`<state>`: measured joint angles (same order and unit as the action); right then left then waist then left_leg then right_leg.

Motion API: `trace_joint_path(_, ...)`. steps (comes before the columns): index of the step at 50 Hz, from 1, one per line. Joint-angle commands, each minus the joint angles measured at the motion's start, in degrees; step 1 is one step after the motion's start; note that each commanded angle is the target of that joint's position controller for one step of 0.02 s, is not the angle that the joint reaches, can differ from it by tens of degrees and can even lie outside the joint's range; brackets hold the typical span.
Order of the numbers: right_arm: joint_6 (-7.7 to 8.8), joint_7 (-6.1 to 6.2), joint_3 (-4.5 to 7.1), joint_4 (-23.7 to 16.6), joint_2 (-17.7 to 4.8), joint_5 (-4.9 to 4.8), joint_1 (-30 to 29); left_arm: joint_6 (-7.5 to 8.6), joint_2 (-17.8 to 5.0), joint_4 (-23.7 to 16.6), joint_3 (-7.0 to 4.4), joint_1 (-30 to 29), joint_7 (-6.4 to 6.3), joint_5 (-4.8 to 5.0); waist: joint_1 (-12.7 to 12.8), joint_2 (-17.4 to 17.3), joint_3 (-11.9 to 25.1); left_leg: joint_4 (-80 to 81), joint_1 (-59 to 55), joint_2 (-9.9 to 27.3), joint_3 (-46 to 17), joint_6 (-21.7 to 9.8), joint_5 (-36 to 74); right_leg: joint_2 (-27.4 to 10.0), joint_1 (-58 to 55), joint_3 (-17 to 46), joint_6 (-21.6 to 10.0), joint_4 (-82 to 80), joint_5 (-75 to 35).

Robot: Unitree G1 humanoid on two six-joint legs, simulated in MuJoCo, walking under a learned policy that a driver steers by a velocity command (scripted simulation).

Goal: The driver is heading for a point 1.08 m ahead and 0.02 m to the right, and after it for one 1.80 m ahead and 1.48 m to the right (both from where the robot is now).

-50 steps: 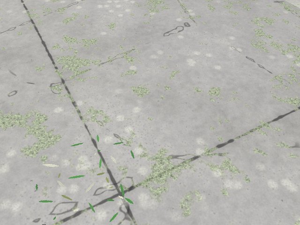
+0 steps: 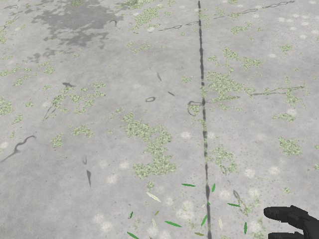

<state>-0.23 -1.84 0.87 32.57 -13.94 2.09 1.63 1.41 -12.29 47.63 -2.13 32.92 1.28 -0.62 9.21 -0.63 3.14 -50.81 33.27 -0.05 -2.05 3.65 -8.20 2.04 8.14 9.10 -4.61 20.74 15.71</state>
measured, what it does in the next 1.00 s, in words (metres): walks ahead: left foot, then right foot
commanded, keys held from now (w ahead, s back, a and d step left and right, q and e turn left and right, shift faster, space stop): w+e+shift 0.14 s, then w+shift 0.20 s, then w+q+shift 0.66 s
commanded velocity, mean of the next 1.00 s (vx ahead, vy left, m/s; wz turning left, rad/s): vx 0.97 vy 0.00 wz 0.13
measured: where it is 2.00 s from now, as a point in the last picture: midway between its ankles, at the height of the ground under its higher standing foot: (205, 100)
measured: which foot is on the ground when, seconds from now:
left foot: up 0.00-0.18, down 0.20-0.58, up 0.60-0.98, down 1.00-1.00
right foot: down 0.00-0.20, up 0.22-0.56, down 0.58-1.00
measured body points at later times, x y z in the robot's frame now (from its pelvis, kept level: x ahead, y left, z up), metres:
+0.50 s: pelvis +0.34 -0.02 -0.03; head +0.37 -0.03 +0.42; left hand +0.66 +0.11 -0.07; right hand +0.14 -0.26 -0.14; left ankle +0.18 +0.14 -0.75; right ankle +0.46 -0.17 -0.72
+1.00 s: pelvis +0.80 -0.08 -0.05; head +0.83 -0.07 +0.40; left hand +0.73 +0.19 -0.19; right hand +1.05 -0.31 -0.12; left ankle +0.95 -0.04 -0.75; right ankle +0.53 -0.20 -0.71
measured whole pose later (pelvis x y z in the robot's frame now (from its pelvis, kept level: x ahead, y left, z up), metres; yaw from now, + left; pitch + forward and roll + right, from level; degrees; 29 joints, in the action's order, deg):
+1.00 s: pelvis +0.80 -0.08 -0.05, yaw +9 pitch +0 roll -2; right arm 1.1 -4.2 2.2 39.2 -18.7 0.9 2.2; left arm 4.1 -15.7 52.4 -2.6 26.0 -1.3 -1.8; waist 1.0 -1.5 -3.3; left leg -39.4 33.6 -2.1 9.3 -11.6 -4.5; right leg -0.8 -13.7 -17.4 1.8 29.4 21.8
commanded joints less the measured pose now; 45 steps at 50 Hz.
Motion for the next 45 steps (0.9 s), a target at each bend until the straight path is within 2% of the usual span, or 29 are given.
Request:
trace_joint_path(1, 1.27, 0.03, 1.58, -5.44, -3.97, -0.59, -10.92, 0.82, -10.90, -1.97, -3.73, 0.91, -0.57, 0.05, -0.79, 7.22, -5.35, 8.29, 9.23, -1.96, 0.68, 0.03, -1.57, -8.88, -9.26, 18.77, -7.48, -9.14, 7.52)
trace_joint_path(5, 2.64, 0.09, 1.50, -6.79, -3.91, -0.87, -16.00, 0.64, -10.84, -0.69, -4.59, 0.80, -0.66, -0.37, 0.94, 11.29, -6.59, 18.40, 5.40, -3.86, 1.22, 0.27, -7.42, -8.25, -9.80, 21.32, -9.21, -5.99, 3.96)
trace_joint_path(7, 3.45, 0.60, 1.62, -6.55, -4.34, -1.41, -13.05, 0.80, -11.50, -1.06, -5.15, -2.70, -0.64, -0.32, -1.61, 12.03, -5.59, 22.62, -4.02, -4.41, 1.15, -0.48, -8.24, -8.59, -5.53, 22.43, -8.86, -3.58, -3.97)
trace_joint_path(8, 3.91, 1.16, 1.86, -4.88, -4.87, -1.56, -7.05, 1.25, -12.05, -1.85, -5.30, -6.82, -0.59, -0.03, -5.37, 11.48, -3.33, 25.83, -15.11, -4.04, 1.57, -1.92, -5.77, -8.08, -0.47, 20.01, -7.41, -1.18, -11.29)
trace_joint_path(9, 4.40, 2.21, 2.91, -1.74, -7.37, -0.79, 2.95, 2.13, -12.43, -2.36, -5.43, -9.32, -0.39, 0.56, -10.24, 8.58, 1.79, 27.23, -31.66, -3.01, 1.51, -3.95, -2.79, -5.63, 5.97, 16.09, -5.40, 6.48, -20.95)
trace_joint_path(10, 4.87, 3.60, 4.79, 0.99, -12.66, 0.64, 15.71, 3.19, -11.62, -3.01, -5.20, -11.08, -0.07, 1.31, -16.74, 2.18, 8.80, 26.09, -49.14, 4.85, -4.66, -6.88, -8.49, -2.07, 15.71, 10.32, -3.36, 21.90, -19.93)
trace_joint_path(11, 4.67, 4.08, 6.25, 2.55, -18.62, 2.50, 25.07, 4.16, -5.22, -6.05, -3.32, -11.35, -0.21, 2.51, -19.28, -14.16, 16.69, 32.67, -63.04, 20.01, -30.62, -10.95, -36.35, 5.49, 32.11, 2.58, -1.18, 39.49, 7.60)
trace_joint_path(12, 4.37, 3.73, 6.13, 3.39, -17.09, 2.63, 20.57, 3.63, -5.84, -5.93, -2.46, -11.25, -0.81, 1.76, -15.36, -15.19, 10.99, 36.99, -55.47, 23.81, -44.98, -13.81, -41.80, 2.88, 39.43, 0.58, -1.73, 48.51, 9.53)
trace_joint_path(13, 4.17, 3.21, 4.90, 3.09, -11.31, 2.23, 17.22, 3.01, -7.62, -5.20, -2.69, -14.79, -0.72, -0.07, -14.07, -6.29, 2.43, 35.75, -48.72, 21.68, -37.98, -14.09, -38.66, -0.67, 41.70, -0.33, -2.26, 51.78, 4.82)
trace_joint_path(14, 4.43, 2.69, 4.14, 4.18, -8.30, 1.64, 17.58, 2.94, -7.81, -5.39, -2.55, -18.19, 0.21, -1.61, -14.10, -0.75, -1.96, 36.24, -43.50, 18.54, -29.86, -14.12, -31.40, -2.15, 41.39, -1.36, -2.13, 50.80, 2.06)
trace_joint_path(16, 5.47, 2.32, 3.15, 7.13, -6.29, 1.58, 20.31, 2.56, -7.01, -6.39, -2.13, -21.88, 1.64, -2.43, -13.03, -3.01, -6.75, 39.60, -38.13, 13.65, -21.04, -13.28, -21.36, -3.28, 41.41, -0.84, -1.49, 47.55, 0.87)
trace_joint_path(18, 6.59, 1.80, 2.65, 10.47, -5.36, 0.51, 24.14, 2.12, -6.16, -8.72, -1.36, -25.62, 2.18, -2.21, -12.17, -5.86, -8.50, 40.00, -38.21, 12.74, -17.91, -13.45, -8.76, -2.64, 44.34, -0.34, -0.83, 45.46, 1.88)
trace_joint_path(21, 7.19, 1.62, 2.54, 12.71, -6.11, -1.21, 24.63, 2.43, -6.44, -14.53, 0.05, -34.99, 3.15, -3.48, -9.76, -5.40, -10.77, 43.35, -32.89, 11.36, -13.03, -14.92, 5.12, -5.30, 43.34, -7.49, 1.05, 34.67, -1.66)
trace_joint_path(23, 7.17, 1.58, 3.00, 13.04, -7.61, -1.47, 23.43, 2.82, -4.63, -16.46, 1.64, -39.16, 4.42, -2.63, -9.82, -4.68, -11.67, 49.08, -19.53, 9.67, -9.21, -14.36, 12.15, -3.38, 24.96, -12.27, 1.37, 22.72, -8.85)
trace_joint_path(25, 7.16, 1.08, 3.98, 13.66, -12.41, -1.91, 22.69, 2.73, -6.36, -14.68, 1.09, -34.28, 3.80, -1.85, -6.63, -4.82, -9.08, 47.30, -14.07, 10.79, -6.79, -13.59, 29.59, -0.04, 6.80, -13.64, 0.57, 21.26, -12.44)
trace_joint_path(26, 7.28, 0.90, 4.31, 14.21, -14.39, -2.12, 23.12, 2.48, -8.89, -12.73, 0.05, -28.60, 2.63, -1.93, -3.63, -3.86, -4.94, 39.43, -15.81, 10.31, -4.44, -12.80, 42.59, 1.80, -1.01, -13.68, 0.10, 20.72, -9.53)
trace_joint_path(27, 7.12, 0.99, 4.52, 14.80, -15.87, -2.13, 23.40, 2.32, -10.94, -9.64, -1.06, -19.11, 1.37, -2.13, 1.31, -2.96, 0.62, 26.06, -15.64, 8.99, -3.05, -11.65, 47.94, 2.92, -11.85, -12.99, -0.30, 18.33, -6.97)
trace_joint_path(28, 6.99, 1.19, 4.42, 15.18, -15.97, -2.15, 23.29, 2.35, -13.78, -7.65, -2.33, -10.83, 0.08, -2.77, 6.15, -3.25, 4.51, 10.84, -9.03, 6.67, -3.06, -10.56, 40.24, -0.93, -23.66, -9.53, -0.43, 16.00, -4.53)
trace_joint_path(29, 6.80, 1.22, 2.84, 14.43, -8.80, -1.30, 24.07, 2.75, -18.50, -6.70, -3.52, -3.98, -1.28, -4.38, 6.07, 4.83, 10.79, -11.38, -0.77, 1.24, -1.70, -10.01, 4.77, -14.61, -32.48, 4.51, -1.02, 13.19, 13.57)
trace_joint_path(30, 6.26, 1.75, 1.58, 11.65, -2.84, -4.17, 29.47, 3.04, -20.46, -8.07, -3.49, -4.49, -1.45, -5.22, 0.42, 14.72, 19.83, -29.66, 5.08, -1.50, -3.57, -10.34, -18.40, -30.80, -32.38, 33.53, -3.87, 0.55, 28.31)
trace_joint_path(31, 5.37, 1.97, 2.92, 11.12, -8.88, -3.73, 24.38, 2.55, -17.10, -8.14, -3.30, -9.98, -1.51, -3.43, -0.29, 8.83, 13.10, -31.83, 9.38, 0.44, -3.36, -10.63, -11.35, -27.83, -24.47, 35.77, -4.48, -5.88, 30.70)
trace_joint_path(32, 4.74, 1.49, 2.89, 10.98, -8.57, -2.76, 21.62, 2.74, -12.71, -7.92, -2.16, -15.08, -1.61, -2.67, -3.11, 6.19, 3.77, -29.13, 10.93, 3.34, -2.79, -10.37, -7.25, -25.17, -16.70, 25.06, -4.59, -5.06, 23.53)
trace_joint_path(33, 4.12, 0.89, 2.51, 11.66, -6.91, -2.03, 20.98, 3.21, -10.44, -7.10, -1.79, -17.17, -1.43, -2.48, -5.12, 4.68, -1.30, -26.97, 9.64, 5.06, -2.40, -9.91, -6.29, -22.62, -9.87, 17.58, -4.31, -6.11, 14.11)
trace_joint_path(34, 3.20, 0.39, 2.55, 12.47, -5.90, -1.36, 21.39, 3.64, -9.04, -6.47, -1.44, -18.33, -1.48, -2.26, -7.28, 4.55, -3.44, -25.48, 7.38, 6.08, -2.66, -9.47, -6.35, -19.76, -4.95, 10.78, -2.92, -7.53, 8.97)
trace_joint_path(35, 2.06, -0.10, 2.43, 12.71, -4.53, -0.86, 23.05, 4.18, -8.51, -5.57, -1.27, -17.98, -1.49, -1.73, -9.36, 6.67, -4.68, -24.48, 6.05, 6.76, -2.43, -8.78, -6.92, -19.81, -1.80, 6.57, -2.73, -8.81, 6.69)
trace_joint_path(37, 0.44, -0.73, 2.28, 11.19, -3.00, -0.48, 18.59, 5.52, -6.72, -3.53, -1.03, -17.31, -0.97, -0.39, -10.65, 5.58, -8.65, -22.52, 9.07, 8.22, -1.89, -8.32, -5.67, -18.50, 0.23, -1.05, -1.63, -12.15, -0.72)
trace_joint_path(41, 0.34, -2.32, 1.58, 6.15, -2.55, -0.87, 7.80, 6.89, -5.29, -1.67, -0.70, -18.45, -0.87, -0.49, -12.20, 5.68, -11.55, -10.33, 8.87, 7.31, 2.81, -9.12, 7.65, -12.65, 2.39, -18.25, 0.48, -15.41, -18.77)
trace_joint_path(43, 0.69, -3.28, 1.00, 4.71, -2.89, -0.98, 3.66, 7.11, -7.42, -0.94, -1.10, -17.75, -1.35, -0.39, -11.95, 2.55, -12.04, 0.78, 3.36, 5.38, 7.69, -10.86, 12.91, -11.40, 1.45, -23.68, 1.35, -17.26, -26.91)
trace_joint_path(45, 0.99, -3.75, 0.92, 4.32, -3.74, -0.88, 1.61, 6.98, -10.41, -0.17, -1.54, -14.59, -1.99, -0.32, -11.74, 1.72, -10.56, 6.85, -2.87, 1.30, 12.39, -12.53, 15.10, -12.48, -3.52, -25.44, 2.11, -14.14, -49.01)
Velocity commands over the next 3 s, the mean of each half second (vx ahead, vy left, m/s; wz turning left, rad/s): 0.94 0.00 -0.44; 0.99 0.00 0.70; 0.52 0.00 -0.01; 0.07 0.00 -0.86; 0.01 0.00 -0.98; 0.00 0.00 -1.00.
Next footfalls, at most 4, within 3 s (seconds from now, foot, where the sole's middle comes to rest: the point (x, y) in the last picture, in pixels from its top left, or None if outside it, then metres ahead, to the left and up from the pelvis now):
0.20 left None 0.21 0.13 -0.79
0.58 right None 0.55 -0.19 -0.79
1.00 left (215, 152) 0.98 -0.03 -0.79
1.40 right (219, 98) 1.38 -0.04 -0.79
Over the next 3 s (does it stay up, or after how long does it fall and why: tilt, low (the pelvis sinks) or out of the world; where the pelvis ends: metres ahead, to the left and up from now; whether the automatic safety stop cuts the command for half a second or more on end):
stays up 1.39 0.00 -0.01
